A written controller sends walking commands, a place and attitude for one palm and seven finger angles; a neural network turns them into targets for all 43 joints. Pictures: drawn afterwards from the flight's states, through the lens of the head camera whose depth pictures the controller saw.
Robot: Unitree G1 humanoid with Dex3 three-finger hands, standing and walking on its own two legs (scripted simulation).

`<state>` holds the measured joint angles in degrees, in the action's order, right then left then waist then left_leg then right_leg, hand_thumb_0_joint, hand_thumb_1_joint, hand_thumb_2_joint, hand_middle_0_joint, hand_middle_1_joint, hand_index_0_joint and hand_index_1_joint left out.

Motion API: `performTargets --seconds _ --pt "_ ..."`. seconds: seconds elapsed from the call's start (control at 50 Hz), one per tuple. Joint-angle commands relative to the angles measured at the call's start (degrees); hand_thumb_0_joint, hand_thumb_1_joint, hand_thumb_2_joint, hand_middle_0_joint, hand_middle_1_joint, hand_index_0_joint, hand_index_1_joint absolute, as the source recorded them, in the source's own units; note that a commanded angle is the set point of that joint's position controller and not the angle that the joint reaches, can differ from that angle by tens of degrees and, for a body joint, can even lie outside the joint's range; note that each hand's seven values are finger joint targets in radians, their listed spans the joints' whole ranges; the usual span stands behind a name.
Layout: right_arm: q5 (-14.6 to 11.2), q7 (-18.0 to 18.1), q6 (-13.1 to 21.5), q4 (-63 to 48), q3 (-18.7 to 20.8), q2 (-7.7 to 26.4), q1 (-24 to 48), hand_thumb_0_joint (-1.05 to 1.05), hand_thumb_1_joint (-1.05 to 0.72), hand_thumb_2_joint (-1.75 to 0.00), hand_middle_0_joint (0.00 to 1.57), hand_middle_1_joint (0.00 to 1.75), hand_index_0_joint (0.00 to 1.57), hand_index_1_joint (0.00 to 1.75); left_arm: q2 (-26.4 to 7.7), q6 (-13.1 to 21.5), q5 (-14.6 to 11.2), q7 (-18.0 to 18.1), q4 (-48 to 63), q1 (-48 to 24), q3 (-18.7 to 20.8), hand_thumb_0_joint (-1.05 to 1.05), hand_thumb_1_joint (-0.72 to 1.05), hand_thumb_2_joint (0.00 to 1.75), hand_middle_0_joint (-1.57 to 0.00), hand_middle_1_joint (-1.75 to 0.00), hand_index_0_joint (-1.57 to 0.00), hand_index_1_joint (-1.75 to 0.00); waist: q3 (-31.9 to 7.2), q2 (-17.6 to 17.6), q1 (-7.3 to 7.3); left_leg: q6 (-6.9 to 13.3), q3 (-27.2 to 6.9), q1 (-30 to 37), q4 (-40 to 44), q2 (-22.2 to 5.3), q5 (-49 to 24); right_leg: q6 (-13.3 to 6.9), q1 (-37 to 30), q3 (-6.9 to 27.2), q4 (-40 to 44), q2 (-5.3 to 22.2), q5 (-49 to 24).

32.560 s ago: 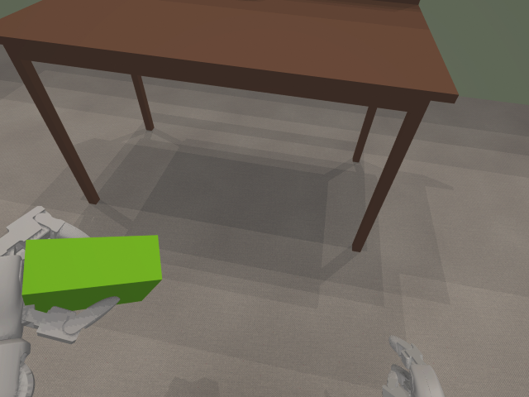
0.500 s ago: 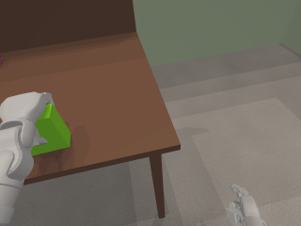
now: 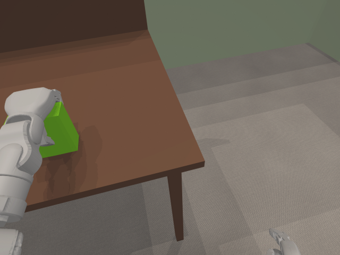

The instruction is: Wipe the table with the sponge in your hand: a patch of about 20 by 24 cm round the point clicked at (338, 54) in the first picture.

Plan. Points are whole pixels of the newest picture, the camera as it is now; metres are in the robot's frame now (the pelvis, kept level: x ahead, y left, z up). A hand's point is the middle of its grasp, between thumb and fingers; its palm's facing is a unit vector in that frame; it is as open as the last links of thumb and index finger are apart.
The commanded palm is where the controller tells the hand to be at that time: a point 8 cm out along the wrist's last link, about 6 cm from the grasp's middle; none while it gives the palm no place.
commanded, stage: wipe forward along the middle lane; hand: left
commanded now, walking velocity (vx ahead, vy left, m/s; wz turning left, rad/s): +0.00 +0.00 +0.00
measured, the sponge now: (50, 137) +0.34 +0.34 +0.10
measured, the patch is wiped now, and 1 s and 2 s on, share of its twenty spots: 0.95 0.95 0.95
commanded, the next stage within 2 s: slide back across to the first lane in 0.92 s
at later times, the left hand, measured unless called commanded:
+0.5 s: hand (49, 108) +0.39 +0.35 +0.15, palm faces -0.10 +0.04 -0.99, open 9.7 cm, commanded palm +0.37 +0.35 +0.17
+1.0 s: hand (46, 98) +0.42 +0.38 +0.15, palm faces -0.12 +0.02 -0.99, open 9.7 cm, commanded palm +0.41 +0.38 +0.17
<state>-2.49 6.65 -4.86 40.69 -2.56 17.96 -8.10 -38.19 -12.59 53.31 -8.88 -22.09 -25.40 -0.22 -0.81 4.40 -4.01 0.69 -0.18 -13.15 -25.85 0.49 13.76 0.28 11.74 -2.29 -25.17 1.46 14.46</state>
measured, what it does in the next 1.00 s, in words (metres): stands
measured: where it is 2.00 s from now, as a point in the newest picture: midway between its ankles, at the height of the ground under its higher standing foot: outside the picture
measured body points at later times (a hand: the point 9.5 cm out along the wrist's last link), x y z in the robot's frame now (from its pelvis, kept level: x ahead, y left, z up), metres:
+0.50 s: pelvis +0.01 -0.01 +0.00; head +0.04 -0.03 +0.45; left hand +0.39 +0.34 +0.20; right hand +0.14 -0.28 -0.13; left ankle +0.00 +0.11 -0.74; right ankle -0.01 -0.12 -0.74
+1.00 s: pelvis +0.01 +0.00 +0.00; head +0.05 -0.01 +0.44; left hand +0.42 +0.37 +0.20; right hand +0.09 -0.29 -0.13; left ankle +0.00 +0.11 -0.74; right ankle -0.01 -0.12 -0.74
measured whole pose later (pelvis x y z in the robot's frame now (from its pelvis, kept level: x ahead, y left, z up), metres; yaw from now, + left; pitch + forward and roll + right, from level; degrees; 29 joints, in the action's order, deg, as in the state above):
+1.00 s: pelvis +0.01 +0.00 +0.00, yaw -2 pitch +8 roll -1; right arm -3.0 5.8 -7.3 41.7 -0.3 18.3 -15.0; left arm -47.3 2.6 58.6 -6.4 -53.5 -44.7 5.0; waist -3.3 2.2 0.7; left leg 0.7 1.0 -21.5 -29.6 -0.9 15.9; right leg 0.2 19.7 -1.1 -27.0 0.1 14.9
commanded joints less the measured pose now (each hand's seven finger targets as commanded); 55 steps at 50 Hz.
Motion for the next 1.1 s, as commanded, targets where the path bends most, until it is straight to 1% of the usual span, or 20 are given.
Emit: performTargets --seconds 0.0,0.12,0.16,0.28,0.32,0.34,0.4,0.42,0.44,0.48,0.56,0.6,0.62,0.7,0.82,0.9,0.92,0.96,1.02,1.08 --pt "0.2 0.5 2.5 -7.7 3.0 7.6 6.4 0.00 -0.90 -0.90 0.20 0.30 0.20 0.30 -11.1 0.5 1.7 0.8 0.1 -14.8 2.1 0.00 0.10 1.30 -1.20 -1.60 -1.20 -1.60 -9.4 -5.1 1.31 0.7 1.9 0.7 3.1 1.8 -10.2 -3.0 -3.2 -1.1 2.9 -3.5 -8.8" --pt "0.2 0.6 2.0 -7.5 3.2 8.1 4.6 0.00 -0.90 -0.90 0.20 0.30 0.20 0.30 -11.7 1.8 2.1 0.4 -5.0 -17.4 1.9 0.00 0.10 1.30 -1.20 -1.60 -1.20 -1.60 -9.6 -6.2 1.88 0.8 2.0 -0.5 2.6 1.8 -9.7 -3.1 -2.8 -0.9 2.7 -3.5 -9.6" --pt "0.2 0.6 2.0 -7.0 3.4 8.2 3.7 0.00 -0.90 -0.90 0.20 0.30 0.20 0.30 -14.2 2.7 2.2 0.4 -7.0 -16.6 4.1 0.00 0.10 1.30 -1.20 -1.60 -1.20 -1.60 -9.9 -7.5 1.75 0.9 2.4 -0.8 2.1 1.8 -9.8 -2.8 -3.1 -0.8 2.4 -3.5 -10.5" --pt "0.0 0.6 1.5 -7.0 3.6 8.1 2.2 0.00 -0.90 -0.90 0.20 0.30 0.20 0.30 -13.8 5.1 2.8 0.3 -9.8 -20.4 2.9 0.00 0.10 1.30 -1.20 -1.60 -1.20 -1.60 -9.8 -6.5 2.64 1.0 2.7 -1.3 1.3 2.0 -10.4 -2.7 -2.2 -0.7 2.1 -3.4 -12.0" --pt "0.2 0.6 1.3 -6.8 3.9 8.5 1.4 0.00 -0.90 -0.90 0.20 0.30 0.20 0.30 -16.1 5.9 3.5 0.4 -10.8 -22.6 4.3 0.00 0.10 1.30 -1.20 -1.60 -1.20 -1.60 -10.8 -5.0 2.64 0.9 2.5 -1.6 1.1 1.9 -11.5 -3.1 -2.4 -0.5 1.9 -3.4 -13.0" --pt "0.1 0.6 1.2 -6.8 3.8 8.1 0.8 0.00 -0.90 -0.90 0.20 0.30 0.20 0.30 -14.8 6.2 3.4 0.6 -11.6 -22.2 3.3 0.00 0.10 1.30 -1.20 -1.60 -1.20 -1.60 -10.9 -5.3 2.87 1.0 2.8 -1.7 0.9 2.1 -11.3 -2.9 -2.3 -0.5 1.7 -3.5 -12.9" --pt "0.2 0.4 1.2 -6.4 4.3 8.3 -0.1 0.00 -0.90 -0.90 0.20 0.30 0.20 0.30 -16.2 7.5 3.7 0.9 -12.9 -22.3 4.4 0.00 0.10 1.30 -1.20 -1.60 -1.20 -1.60 -12.4 -6.5 2.74 1.2 3.0 -1.5 0.0 2.2 -12.8 -2.8 -3.0 -0.2 1.2 -3.4 -15.7" --pt "0.3 0.5 1.0 -6.4 4.5 8.6 -0.4 0.00 -0.90 -0.90 0.20 0.30 0.20 0.30 -18.2 8.1 3.9 0.9 -13.1 -22.0 6.3 0.00 0.10 1.30 -1.20 -1.60 -1.20 -1.60 -13.4 -5.6 2.32 1.1 2.8 -1.6 -0.2 2.1 -14.0 -3.1 -3.7 0.0 1.0 -3.4 -17.0" --pt "0.1 0.4 0.9 -6.3 4.4 8.3 -0.7 0.00 -0.90 -0.90 0.20 0.30 0.20 0.30 -16.0 8.3 3.8 1.0 -14.2 -22.0 4.4 0.00 0.10 1.30 -1.20 -1.60 -1.20 -1.60 -12.4 -6.3 2.95 1.2 3.1 -2.1 -0.4 2.2 -13.8 -2.8 -3.1 -0.3 0.7 -3.4 -17.0" --pt "0.0 0.2 0.7 -6.1 4.5 8.5 -1.2 0.00 -0.90 -0.90 0.20 0.30 0.20 0.30 -16.2 8.9 3.8 1.3 -14.4 -24.0 4.2 0.00 0.10 1.30 -1.20 -1.60 -1.20 -1.60 -12.3 -6.5 3.17 1.2 3.0 -2.3 -0.3 2.1 -13.0 -2.7 -2.3 -0.2 0.9 -3.4 -16.3" --pt "-0.1 0.4 0.3 -5.1 4.7 8.9 -2.6 0.00 -0.90 -0.90 0.20 0.30 0.20 0.30 -19.0 9.7 4.5 1.6 -19.3 -26.6 5.5 0.00 0.10 1.30 -1.20 -1.60 -1.20 -1.60 -11.0 -6.7 3.67 1.3 3.2 -3.7 -0.5 2.2 -12.0 -2.7 -1.5 0.0 1.1 -3.5 -15.7" --pt "-0.1 0.3 0.3 -5.3 4.9 8.7 -3.0 0.00 -0.90 -0.90 0.20 0.30 0.20 0.30 -18.4 10.5 4.6 1.7 -19.0 -27.7 4.8 0.00 0.10 1.30 -1.20 -1.60 -1.20 -1.60 -12.6 -6.2 3.67 1.4 3.2 -3.2 -0.6 2.3 -12.4 -2.7 -1.8 0.1 0.8 -3.4 -16.2" --pt "0.1 0.3 0.2 -5.2 5.1 9.0 -3.3 0.00 -0.90 -0.90 0.20 0.30 0.20 0.30 -20.1 11.0 5.0 1.7 -19.1 -28.6 6.1 0.00 0.10 1.30 -1.20 -1.60 -1.20 -1.60 -13.5 -4.9 3.44 1.3 3.2 -3.0 -0.7 2.1 -13.5 -3.0 -2.3 0.4 0.8 -3.3 -17.3" --pt "0.0 0.2 -0.2 -4.6 5.2 9.1 -4.8 0.00 -0.90 -0.90 0.20 0.30 0.20 0.30 -21.9 12.2 5.7 2.3 -23.0 -28.2 7.1 0.00 0.10 1.30 -1.20 -1.60 -1.20 -1.60 -13.9 -6.9 3.76 1.5 3.6 -4.6 -1.4 2.1 -13.4 -2.7 -2.6 0.6 0.1 -3.3 -18.5" --pt "-0.1 0.0 -0.7 -4.7 5.6 9.4 -5.9 0.00 -0.90 -0.90 0.20 0.30 0.20 0.30 -23.7 13.9 6.4 2.8 -24.1 -30.8 7.6 0.00 0.10 1.30 -1.20 -1.60 -1.20 -1.60 -14.5 -4.6 3.94 1.5 3.5 -5.0 -1.4 1.9 -13.9 -3.1 -1.7 0.8 0.0 -3.5 -18.4" --pt "-0.3 0.0 -0.7 -4.0 5.5 9.7 -7.1 0.00 -0.90 -0.90 0.20 0.30 0.20 0.30 -24.9 14.1 6.9 3.5 -27.3 -33.7 7.2 0.00 0.10 1.30 -1.20 -1.60 -1.20 -1.60 -13.1 -5.4 5.09 1.6 3.6 -6.2 -1.3 1.8 -11.4 -2.8 0.0 0.9 0.5 -3.6 -15.7" --pt "-0.3 0.0 -0.8 -4.2 5.7 9.9 -7.4 0.00 -0.90 -0.90 0.20 0.30 0.20 0.30 -26.4 14.6 7.3 3.5 -26.8 -34.4 8.4 0.00 0.10 1.30 -1.20 -1.60 -1.20 -1.60 -14.4 -4.2 4.54 1.4 3.2 -5.9 -1.0 1.7 -12.7 -3.2 -0.4 0.8 0.3 -3.7 -16.1" --pt "-0.4 -0.3 -0.8 -3.9 5.7 9.6 -8.0 0.00 -0.90 -0.90 0.20 0.30 0.20 0.30 -23.4 14.7 7.3 3.7 -28.0 -33.9 5.7 0.00 0.10 1.30 -1.20 -1.60 -1.20 -1.60 -14.0 -3.3 5.10 1.5 3.5 -5.4 -1.4 1.5 -12.3 -3.0 1.1 0.7 0.3 -3.8 -15.4" --pt "-0.1 -0.3 -1.0 -4.3 6.0 9.7 -8.6 0.00 -0.90 -0.90 0.20 0.30 0.20 0.30 -26.0 15.6 7.7 3.8 -27.3 -33.4 8.2 0.00 0.10 1.30 -1.20 -1.60 -1.20 -1.60 -17.2 -2.7 4.09 1.3 3.0 -4.7 -1.4 1.3 -14.7 -3.5 -0.7 0.7 -0.3 -4.0 -16.8" --pt "-0.4 -0.4 -1.4 -4.3 5.9 9.5 -8.8 0.00 -0.90 -0.90 0.20 0.30 0.20 0.30 -26.9 15.8 7.5 4.3 -27.5 -34.1 8.6 0.00 0.10 1.30 -1.20 -1.60 -1.20 -1.60 -16.5 -2.6 4.22 1.4 2.9 -4.7 -1.3 1.2 -14.3 -3.4 -0.2 0.5 -0.2 -4.1 -15.7"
